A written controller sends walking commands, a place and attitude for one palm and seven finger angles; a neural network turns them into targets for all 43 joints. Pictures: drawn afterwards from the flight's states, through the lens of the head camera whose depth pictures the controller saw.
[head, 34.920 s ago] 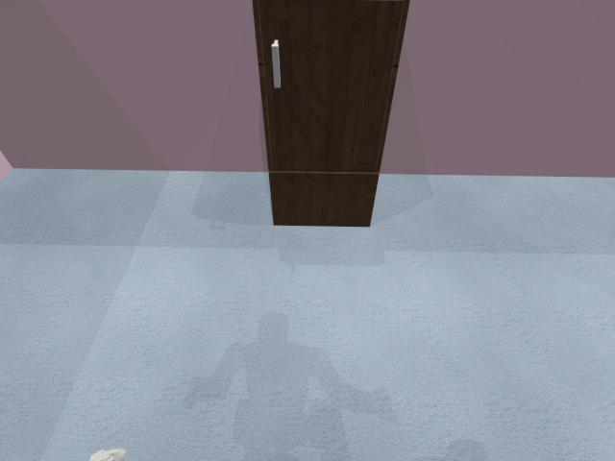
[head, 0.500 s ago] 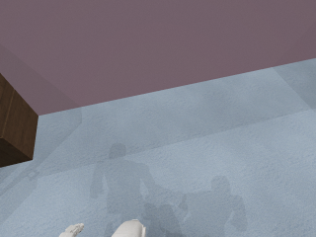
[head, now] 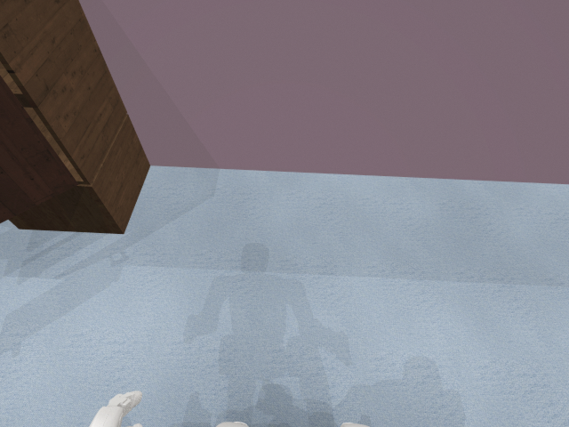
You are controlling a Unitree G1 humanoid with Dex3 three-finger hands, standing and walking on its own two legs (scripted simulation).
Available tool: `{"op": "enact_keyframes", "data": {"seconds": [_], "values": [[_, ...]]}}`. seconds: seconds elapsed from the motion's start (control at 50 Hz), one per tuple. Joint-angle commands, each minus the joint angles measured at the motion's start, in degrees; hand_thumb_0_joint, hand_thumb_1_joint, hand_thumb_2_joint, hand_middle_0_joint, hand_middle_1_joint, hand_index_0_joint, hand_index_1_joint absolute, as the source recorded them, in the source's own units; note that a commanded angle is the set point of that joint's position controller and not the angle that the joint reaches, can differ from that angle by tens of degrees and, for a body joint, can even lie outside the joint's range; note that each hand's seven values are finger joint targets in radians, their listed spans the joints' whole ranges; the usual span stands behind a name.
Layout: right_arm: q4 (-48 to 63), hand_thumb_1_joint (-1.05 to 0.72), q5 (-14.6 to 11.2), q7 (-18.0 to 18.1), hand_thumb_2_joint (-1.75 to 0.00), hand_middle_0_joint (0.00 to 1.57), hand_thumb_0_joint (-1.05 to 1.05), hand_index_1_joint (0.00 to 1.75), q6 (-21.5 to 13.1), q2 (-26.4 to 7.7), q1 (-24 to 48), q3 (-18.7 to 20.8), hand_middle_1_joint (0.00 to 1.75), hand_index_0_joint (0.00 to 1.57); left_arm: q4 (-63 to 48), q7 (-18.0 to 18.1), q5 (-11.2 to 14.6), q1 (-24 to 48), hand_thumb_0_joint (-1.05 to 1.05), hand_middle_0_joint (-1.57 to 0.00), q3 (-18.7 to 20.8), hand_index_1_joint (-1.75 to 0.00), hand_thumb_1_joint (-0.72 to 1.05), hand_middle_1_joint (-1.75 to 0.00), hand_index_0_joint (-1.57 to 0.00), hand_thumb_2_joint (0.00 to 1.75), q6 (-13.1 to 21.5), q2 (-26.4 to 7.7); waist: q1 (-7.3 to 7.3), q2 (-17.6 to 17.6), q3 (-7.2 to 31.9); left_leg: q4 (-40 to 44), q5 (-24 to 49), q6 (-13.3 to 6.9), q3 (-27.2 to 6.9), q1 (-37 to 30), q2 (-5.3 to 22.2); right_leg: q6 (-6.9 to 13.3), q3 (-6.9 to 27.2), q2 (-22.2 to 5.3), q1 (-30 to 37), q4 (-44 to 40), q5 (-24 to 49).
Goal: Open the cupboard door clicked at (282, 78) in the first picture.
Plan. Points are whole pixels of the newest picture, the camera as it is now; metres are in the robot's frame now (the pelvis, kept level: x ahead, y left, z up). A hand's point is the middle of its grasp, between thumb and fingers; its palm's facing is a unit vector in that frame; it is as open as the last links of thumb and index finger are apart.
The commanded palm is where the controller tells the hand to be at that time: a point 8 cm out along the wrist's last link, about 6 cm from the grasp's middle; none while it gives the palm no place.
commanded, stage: turn to face it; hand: left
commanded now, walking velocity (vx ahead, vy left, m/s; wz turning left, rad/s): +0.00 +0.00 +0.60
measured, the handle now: out of the picture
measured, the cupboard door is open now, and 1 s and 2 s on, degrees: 44 44 44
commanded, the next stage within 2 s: take the last steps up to it in 1.00 s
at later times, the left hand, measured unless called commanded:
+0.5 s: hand out of the picture +0.01 +0.22 -0.18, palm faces +0.35 -0.91 -0.24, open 7.4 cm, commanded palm none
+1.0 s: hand out of the picture -0.04 +0.16 -0.18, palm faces +0.57 -0.79 -0.21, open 7.4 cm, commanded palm none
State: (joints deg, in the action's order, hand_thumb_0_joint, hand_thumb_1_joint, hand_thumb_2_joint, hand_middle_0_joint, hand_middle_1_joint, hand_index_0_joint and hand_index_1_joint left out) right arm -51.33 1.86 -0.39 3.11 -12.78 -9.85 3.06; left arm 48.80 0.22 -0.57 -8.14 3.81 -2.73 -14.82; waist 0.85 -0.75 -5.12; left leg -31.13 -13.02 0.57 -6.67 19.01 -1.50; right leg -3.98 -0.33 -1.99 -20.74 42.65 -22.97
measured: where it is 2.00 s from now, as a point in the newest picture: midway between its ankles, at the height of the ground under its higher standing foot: outside the picture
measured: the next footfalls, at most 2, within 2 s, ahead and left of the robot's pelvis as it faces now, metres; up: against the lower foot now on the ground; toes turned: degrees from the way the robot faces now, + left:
right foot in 0.04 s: +0.05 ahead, -0.15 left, +0.00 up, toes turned +1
left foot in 0.36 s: +0.03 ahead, +0.12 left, +0.00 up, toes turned +18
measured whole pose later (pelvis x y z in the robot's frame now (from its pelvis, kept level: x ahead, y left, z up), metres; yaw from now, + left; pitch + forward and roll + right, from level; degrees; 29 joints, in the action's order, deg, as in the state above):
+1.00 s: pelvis +0.03 -0.02 -0.01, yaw +34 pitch +0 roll +1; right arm -52.4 1.2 -1.0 2.1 -13.1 -6.7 2.8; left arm 52.7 0.4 -0.6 -15.2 2.2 -1.3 -11.9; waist -0.5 2.1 -4.9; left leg -32.8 -14.4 -0.7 2.5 16.8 -0.2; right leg -3.1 -6.8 -6.8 -15.1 39.4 -24.6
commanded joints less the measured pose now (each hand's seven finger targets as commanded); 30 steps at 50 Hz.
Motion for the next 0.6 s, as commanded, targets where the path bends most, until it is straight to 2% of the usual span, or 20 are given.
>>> {"op": "enact_keyframes", "data": {"seconds": [0.0,0.02,0.04,0.06,0.08,0.1,0.12,0.18,0.22,0.26,0.28,0.3,0.32,0.34,0.36,0.38,0.42,0.44,0.52,0.58], "values": [[6.74,-0.9,-1.26,0.2,-0.9,0.2,0.0,0.3,-0.92,-7.54,3.5,3.35,0.3,0.2,-2.59,1.26,-0.99,-9.3,0.0,-0.2,3.09,-0.3,0.9,-0.3,-0.2,0.9,2.48,-10.95,-4.59,10.91,7.67,-7.6,-11.21,-0.56,-3.36,17.04,0.39,5.85,15.07,-13.57,22.04,-27.76,-1.66],[7.84,-0.9,-1.06,-0.23,-0.9,0.2,0.0,0.3,-1.08,-7.06,4.52,3.19,0.3,0.2,-3.76,1.37,-1.27,-7.62,0.0,-0.2,3.01,-0.3,0.9,-0.3,-0.2,0.9,2.34,-13.71,-4.81,18.15,6.24,-23.32,-21.09,1.47,4.21,16.33,-2.64,12.13,23.85,-25.24,14.53,-31.96,-0.94],[7.24,-0.9,-0.57,-0.44,-0.9,0.2,0.0,0.3,-0.81,-8.19,3.67,3.4,0.3,0.2,-4.34,1.54,-0.82,-5.37,0.0,-0.2,2.52,-0.3,0.9,-0.3,-0.2,0.9,2.65,-11.57,-2.93,13.97,5.66,-32.29,-19.23,0.96,2.49,14.93,0.29,13.97,21.01,-24.04,10.0,-29.93,2.78],[6.36,-0.9,-0.7,-0.5,-0.9,0.2,0.0,0.3,-0.32,-7.36,3.32,3.66,0.3,0.2,-4.82,1.89,-0.73,-2.82,0.0,-0.2,2.38,-0.3,0.9,-0.3,-0.2,0.9,2.6,-9.44,-1.39,14.94,5.68,-36.56,-17.18,1.3,2.96,15.3,1.45,13.09,16.99,-21.28,10.05,-27.65,10.06],[5.49,-0.9,-0.71,-0.82,-0.9,0.2,0.0,0.3,-0.18,-7.14,3.05,3.31,0.3,0.2,-5.07,1.8,-0.69,-0.81,0.0,-0.2,1.67,-0.3,0.9,-0.3,-0.2,0.9,2.68,-7.62,-0.51,15.36,3.87,-37.21,-15.04,1.97,4.06,14.7,2.99,12.4,9.87,-18.52,9.8,-25.28,18.34],[5.21,-0.9,-0.88,-1.09,-0.9,0.2,0.0,0.3,-0.14,-6.08,3.11,2.86,0.3,0.2,-4.99,1.65,-0.72,-0.79,0.0,-0.2,1.32,-0.3,0.9,-0.3,-0.2,0.9,2.88,-6.83,-0.24,14.7,4.09,-34.13,-14.5,2.64,5.7,13.22,2.96,11.58,4.96,-16.67,10.37,-23.62,26.14],[5.19,-0.9,-1.08,-1.28,-0.9,0.2,0.0,0.3,-0.08,-5.16,3.77,2.5,0.3,0.2,-4.64,1.56,-0.8,-1.9,0.0,-0.2,1.32,-0.3,0.9,-0.3,-0.2,0.9,3.06,-7.11,-0.81,14.64,4.59,-30.06,-14.45,3.02,7.32,11.87,2.82,11.08,2.41,-16.16,11.94,-22.4,31.41],[5.4,-0.9,-1.38,-1.62,-0.9,0.2,0.0,0.3,-0.39,-3.46,6.24,1.73,0.3,0.2,-2.91,1.47,-1.04,-6.02,0.0,-0.2,2.01,-0.3,0.9,-0.3,-0.2,0.9,3.13,-9.3,-3.0,12.5,5.78,-18.5,-14.29,3.05,10.96,8.14,1.79,10.46,-0.02,-17.05,16.27,-19.49,38.5],[5.7,-0.9,-1.47,-1.59,-0.9,0.2,0.0,0.3,-0.75,-3.32,6.48,1.42,0.3,0.2,-2.18,1.35,-1.05,-7.54,0.0,-0.2,2.26,-0.3,0.9,-0.3,-0.2,0.9,3.1,-10.29,-3.5,13.33,6.82,-12.6,-13.73,2.64,12.24,6.14,1.06,10.18,-0.51,-17.51,18.18,-17.38,41.48],[5.22,-0.9,-1.45,-1.39,-0.9,0.2,0.0,0.3,-1.06,-4.16,4.09,1.48,0.3,0.2,-1.61,1.17,-0.83,-6.98,0.0,-0.2,2.53,-0.3,0.9,-0.3,-0.2,0.9,2.91,-10.41,-2.17,13.04,7.93,-4.51,-8.41,2.01,12.69,0.81,0.99,8.16,-2.68,-17.52,16.81,-13.66,38.96],[4.67,-0.9,-1.29,-1.28,-0.9,0.2,0.0,0.3,-1.32,-5.42,1.52,1.67,0.3,0.2,-2.03,0.98,-0.4,-6.02,0.0,-0.2,2.65,-0.3,0.9,-0.3,-0.2,0.9,2.69,-10.49,-0.45,10.36,8.29,1.65,-2.46,1.43,12.18,-4.7,1.04,6.12,-4.67,-16.88,13.08,-10.11,34.79],[3.87,-0.9,-1.0,-1.11,-0.9,0.2,0.0,0.3,-1.87,-8.78,-2.11,2.54,0.3,0.2,-2.82,0.75,0.03,-5.54,0.0,-0.2,2.57,-0.3,0.9,-0.3,-0.2,0.9,2.36,-8.94,1.73,2.49,11.03,7.16,7.57,-0.91,5.57,-14.21,5.96,2.97,-7.31,-14.7,5.1,-1.04,26.5],[3.59,-0.9,-0.41,-0.66,-0.9,0.2,0.0,0.3,-2.21,-16.06,-6.66,4.32,0.3,0.2,-5.21,0.27,0.39,-4.68,0.0,-0.2,1.42,-0.3,0.9,-0.3,-0.2,0.9,2.05,-4.72,4.0,-16.96,12.08,9.25,28.71,-9.6,-16.78,-21.85,22.57,-1.89,-9.47,-5.91,-11.24,12.92,-8.91],[2.3,-0.9,-0.49,-0.1,-0.9,0.2,0.0,0.3,-1.72,-18.11,-10.1,4.59,0.3,0.2,-6.93,0.55,-0.32,-1.15,0.0,-0.2,0.91,-0.3,0.9,-0.3,-0.2,0.9,1.54,-5.18,5.36,-13.35,12.57,9.27,29.96,-14.98,-19.81,-19.79,26.6,-0.88,-2.72,-4.77,-13.58,20.69,-15.92],[2.54,-0.9,-0.36,0.58,-0.9,0.2,0.0,0.3,-2.14,-16.45,-9.37,4.27,0.3,0.2,-6.86,0.92,-0.44,1.58,0.0,-0.2,1.0,-0.3,0.9,-0.3,-0.2,0.9,1.31,-5.25,4.8,-10.43,11.84,8.56,26.72,-14.67,-19.09,-17.95,23.49,-0.72,-0.47,-4.79,-15.09,23.8,-12.85],[3.09,-0.9,-0.24,1.22,-0.9,0.2,0.0,0.3,-2.32,-15.07,-7.16,3.87,0.3,0.2,-5.96,0.93,-0.26,2.53,0.0,-0.2,1.13,-0.3,0.9,-0.3,-0.2,0.9,1.4,-4.95,4.2,-11.22,9.98,8.98,25.46,-13.72,-17.37,-14.41,21.07,-0.8,0.89,-4.71,-15.04,24.72,-9.96],[4.24,-0.9,-0.26,1.52,-0.9,0.2,0.0,0.3,-2.38,-12.64,-1.72,3.01,0.3,0.2,-4.03,0.51,-0.21,0.37,0.0,-0.2,1.31,-0.3,0.9,-0.3,-0.2,0.9,1.0,-4.81,1.18,-9.55,7.88,9.46,22.46,-10.79,-11.21,-10.08,16.47,-0.83,1.19,-4.25,-11.39,22.41,-4.39],[4.25,-0.9,-0.24,1.54,-0.9,0.2,0.0,0.3,-2.43,-12.23,-0.82,2.87,0.3,0.2,-3.45,0.34,-0.22,-0.44,0.0,-0.2,1.3,-0.3,0.9,-0.3,-0.2,0.9,0.84,-4.47,0.54,-9.18,8.05,9.33,22.25,-10.16,-9.81,-10.16,15.15,-0.8,0.75,-3.7,-10.16,19.62,-3.61],[4.06,-0.9,-0.08,1.21,-0.9,0.2,0.0,0.3,-1.92,-12.81,-0.05,3.32,0.3,0.2,-3.57,0.16,-0.11,-0.32,0.0,-0.2,1.07,-0.3,0.9,-0.3,-0.2,0.9,0.8,-3.88,0.58,-8.31,8.41,10.04,14.02,-9.34,-10.1,-6.7,13.3,-0.2,-0.96,-0.93,-2.88,7.99,-3.49],[4.5,-0.9,-0.08,0.92,-0.9,0.2,0.0,0.3,-1.29,-12.67,1.85,3.61,0.3,0.2,-3.16,0.29,-0.07,-3.01,0.0,-0.2,1.07,-0.3,0.9,-0.3,-0.2,0.9,1.09,-4.08,-0.68,-9.06,7.52,9.45,8.79,-8.53,-12.1,-1.45,12.1,0.49,-1.78,1.16,4.46,-1.32,-0.62]]}}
